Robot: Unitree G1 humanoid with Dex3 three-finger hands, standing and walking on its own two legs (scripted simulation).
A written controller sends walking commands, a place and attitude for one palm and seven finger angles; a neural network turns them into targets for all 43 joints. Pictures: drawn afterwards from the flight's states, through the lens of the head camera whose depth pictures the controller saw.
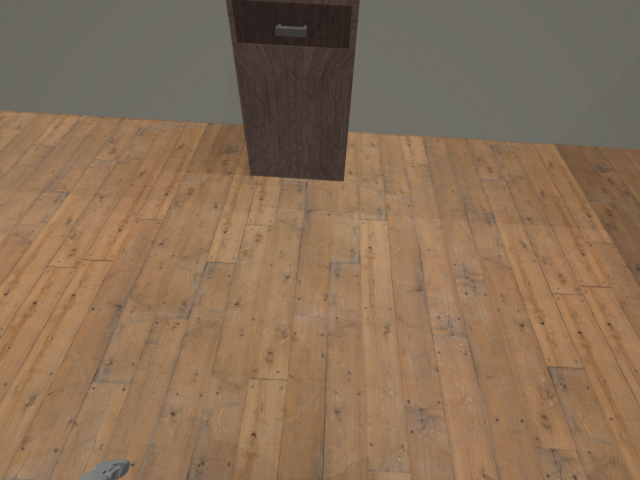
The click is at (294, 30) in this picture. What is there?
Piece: drawer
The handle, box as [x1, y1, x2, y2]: [275, 24, 306, 36]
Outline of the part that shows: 275,27 275,35 306,35 306,25 304,25 303,27 281,26 280,24 278,24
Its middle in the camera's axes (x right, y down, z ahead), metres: -0.11 -0.75 +1.39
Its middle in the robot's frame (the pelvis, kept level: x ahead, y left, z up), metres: +1.54 +0.18 -0.06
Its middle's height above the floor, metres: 0.71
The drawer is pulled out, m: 0.00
